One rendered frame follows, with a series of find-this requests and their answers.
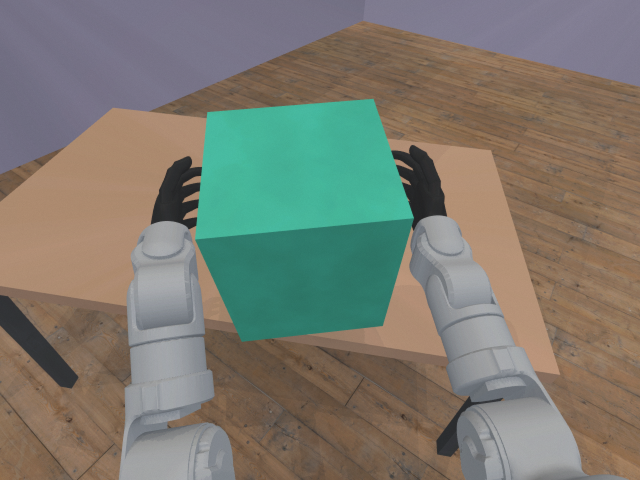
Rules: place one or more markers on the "robot left forearm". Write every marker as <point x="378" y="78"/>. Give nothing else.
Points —
<point x="169" y="374"/>

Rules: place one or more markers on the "robot left hand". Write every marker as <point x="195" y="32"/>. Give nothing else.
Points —
<point x="168" y="205"/>

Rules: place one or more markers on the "table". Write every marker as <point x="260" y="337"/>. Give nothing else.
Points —
<point x="68" y="231"/>

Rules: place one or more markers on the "robot right hand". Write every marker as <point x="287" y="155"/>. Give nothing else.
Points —
<point x="426" y="197"/>

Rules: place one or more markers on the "carton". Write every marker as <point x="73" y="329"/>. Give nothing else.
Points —
<point x="302" y="219"/>

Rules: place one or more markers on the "robot right forearm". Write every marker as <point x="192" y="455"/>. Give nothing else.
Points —
<point x="484" y="362"/>

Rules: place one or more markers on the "robot left upper arm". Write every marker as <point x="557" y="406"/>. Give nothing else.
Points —
<point x="192" y="452"/>

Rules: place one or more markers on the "robot right upper arm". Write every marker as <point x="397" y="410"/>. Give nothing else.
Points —
<point x="518" y="439"/>

